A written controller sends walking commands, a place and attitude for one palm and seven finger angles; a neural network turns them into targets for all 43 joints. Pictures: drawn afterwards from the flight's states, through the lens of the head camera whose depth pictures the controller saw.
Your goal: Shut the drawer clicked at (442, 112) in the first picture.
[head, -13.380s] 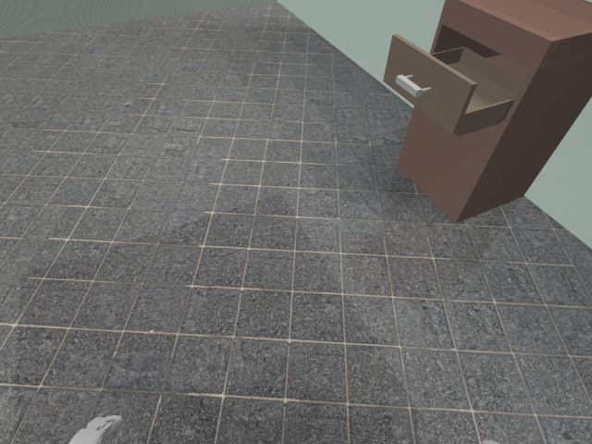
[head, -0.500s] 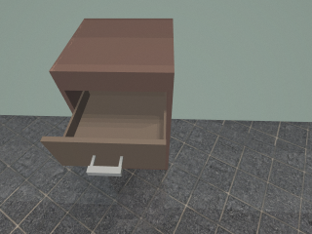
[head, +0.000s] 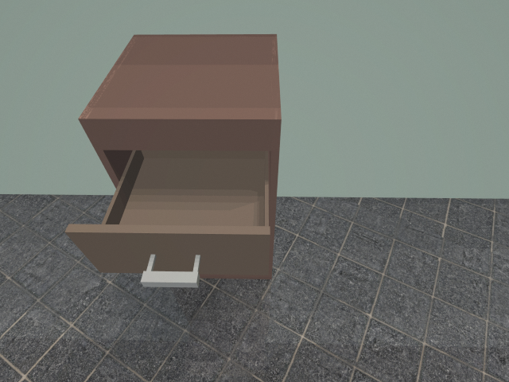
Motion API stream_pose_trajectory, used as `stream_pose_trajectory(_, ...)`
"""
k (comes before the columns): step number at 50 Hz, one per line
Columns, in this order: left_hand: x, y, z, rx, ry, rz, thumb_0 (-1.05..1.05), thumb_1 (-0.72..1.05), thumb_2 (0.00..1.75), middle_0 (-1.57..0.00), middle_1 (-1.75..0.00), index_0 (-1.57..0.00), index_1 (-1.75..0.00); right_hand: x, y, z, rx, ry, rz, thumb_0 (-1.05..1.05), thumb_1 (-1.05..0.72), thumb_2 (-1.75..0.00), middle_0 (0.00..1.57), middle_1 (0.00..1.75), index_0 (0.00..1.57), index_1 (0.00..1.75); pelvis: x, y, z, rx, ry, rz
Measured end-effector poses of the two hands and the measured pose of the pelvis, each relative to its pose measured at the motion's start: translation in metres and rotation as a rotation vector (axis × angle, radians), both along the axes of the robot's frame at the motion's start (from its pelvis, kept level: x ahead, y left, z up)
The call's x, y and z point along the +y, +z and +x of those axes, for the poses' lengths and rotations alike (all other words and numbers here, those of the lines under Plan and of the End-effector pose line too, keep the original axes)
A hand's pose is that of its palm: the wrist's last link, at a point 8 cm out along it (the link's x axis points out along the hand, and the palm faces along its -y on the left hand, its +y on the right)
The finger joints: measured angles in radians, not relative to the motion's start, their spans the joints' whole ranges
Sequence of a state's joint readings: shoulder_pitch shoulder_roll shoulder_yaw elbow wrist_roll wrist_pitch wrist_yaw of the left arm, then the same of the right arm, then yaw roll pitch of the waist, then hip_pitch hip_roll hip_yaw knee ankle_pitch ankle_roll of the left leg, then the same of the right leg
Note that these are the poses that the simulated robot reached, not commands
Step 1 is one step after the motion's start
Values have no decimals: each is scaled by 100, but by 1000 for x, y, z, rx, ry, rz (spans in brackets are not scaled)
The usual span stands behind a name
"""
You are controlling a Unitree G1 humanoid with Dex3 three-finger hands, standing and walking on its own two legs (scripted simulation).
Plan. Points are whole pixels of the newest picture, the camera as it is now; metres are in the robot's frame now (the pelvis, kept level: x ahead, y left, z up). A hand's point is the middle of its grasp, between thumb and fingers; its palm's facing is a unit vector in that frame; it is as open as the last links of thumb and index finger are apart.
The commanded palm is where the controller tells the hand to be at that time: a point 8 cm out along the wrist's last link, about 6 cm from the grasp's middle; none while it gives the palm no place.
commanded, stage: come to a stop and stand still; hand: left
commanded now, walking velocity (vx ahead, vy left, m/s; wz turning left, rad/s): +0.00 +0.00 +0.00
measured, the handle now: (173, 269) +0.35 +0.20 -0.13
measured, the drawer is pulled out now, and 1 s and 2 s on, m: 0.24 0.24 0.24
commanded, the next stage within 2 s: look again from close up in 0.16 s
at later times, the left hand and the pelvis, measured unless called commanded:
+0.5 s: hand out of the picture +0.04 +0.16 -0.16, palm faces +0.01 -0.97 -0.22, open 7.3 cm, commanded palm none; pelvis +0.03 -0.02 +0.01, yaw +0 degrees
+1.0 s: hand (151, 370) +0.15 +0.18 -0.06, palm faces +0.26 -0.95 -0.19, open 7.1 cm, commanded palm +0.11 +0.21 -0.06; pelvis +0.01 -0.02 +0.00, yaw +3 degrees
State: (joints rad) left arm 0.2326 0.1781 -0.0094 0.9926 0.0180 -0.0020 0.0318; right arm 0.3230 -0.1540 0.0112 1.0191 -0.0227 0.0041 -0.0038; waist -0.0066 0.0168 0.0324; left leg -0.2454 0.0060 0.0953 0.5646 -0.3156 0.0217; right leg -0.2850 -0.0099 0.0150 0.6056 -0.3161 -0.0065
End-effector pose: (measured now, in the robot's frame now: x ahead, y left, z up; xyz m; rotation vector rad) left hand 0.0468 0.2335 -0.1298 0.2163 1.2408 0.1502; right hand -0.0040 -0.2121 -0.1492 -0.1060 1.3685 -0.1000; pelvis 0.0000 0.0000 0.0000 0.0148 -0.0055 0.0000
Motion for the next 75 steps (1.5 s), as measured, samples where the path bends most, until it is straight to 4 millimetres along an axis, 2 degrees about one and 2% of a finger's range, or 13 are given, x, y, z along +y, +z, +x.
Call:
stream_pose_trajectory(8,-7,3,-2,57,11,2,0,93,90,-20,-30,-21,-30,-2,2,5,34,-5,6,1,-92,-90,20,30,20,30,-4,5,10,17,-4,5)
stream_pose_trajectory(28,-27,-2,-13,135,46,-22,1,92,90,-20,-29,-20,-30,-29,9,59,-25,16,-46,1,-92,-90,20,30,19,30,-17,8,32,-2,1,2)
stream_pose_trajectory(44,-33,2,-17,113,44,-11,1,92,90,-20,-29,-20,-30,-32,8,37,18,9,-27,0,-92,-90,20,30,20,30,-25,11,25,-13,7,-3)
stream_pose_trajectory(46,-25,19,5,-59,124,-10,2,93,90,-21,-30,-21,-30,-36,12,42,-63,7,-55,1,-92,-90,20,30,20,30,-25,9,22,-8,5,-5)
stream_pose_trajectory(48,-17,54,42,-342,136,28,2,94,90,-22,-31,-22,-31,-42,18,55,-194,18,-85,1,-92,-90,20,30,20,30,-23,8,18,-3,20,-1)
stream_pose_trajectory(52,-16,118,109,-813,94,4,2,93,90,-25,-35,-25,-35,-55,28,98,-456,47,-117,1,-92,-90,20,30,20,30,-19,-1,3,30,66,-1)
stream_pose_trajectory(55,-27,140,135,-1084,5,-87,1,93,90,-29,-39,-29,-39,-62,43,132,-645,82,-138,1,-91,-90,20,30,20,30,-20,-15,-12,92,57,6)
stream_pose_trajectory(57,-38,139,133,-1208,-65,-168,1,92,90,-32,-43,-32,-43,-65,54,152,-753,113,-149,1,-91,-90,20,30,20,30,-22,-27,-20,127,47,11)
stream_pose_trajectory(60,-49,115,109,-1255,-150,-246,0,92,90,-38,-48,-38,-49,-64,66,176,-877,172,-162,1,-91,-90,20,30,20,30,-24,-47,-31,163,47,12)
stream_pose_trajectory(64,-41,65,66,-1138,-99,-252,0,90,90,-46,-57,-46,-57,-53,64,200,-961,246,-169,1,-91,-90,20,30,19,30,-24,-73,-43,194,66,0)
stream_pose_trajectory(66,-31,52,50,-1111,-51,-211,1,90,90,-50,-61,-50,-61,-42,57,206,-978,279,-160,1,-91,-90,20,30,19,30,-24,-84,-49,203,77,-14)
stream_pose_trajectory(70,-15,71,47,-1241,-60,-114,2,90,90,-58,-70,-58,-70,-13,31,204,-962,322,-108,1,-91,-90,20,30,19,30,-21,-99,-57,215,93,-47)
stream_pose_trajectory(75,-32,106,84,-1394,-228,-178,2,90,90,-67,-80,-67,-81,19,-6,174,-867,310,-9,1,-91,-90,20,30,20,30,-14,-106,-64,224,100,-73)
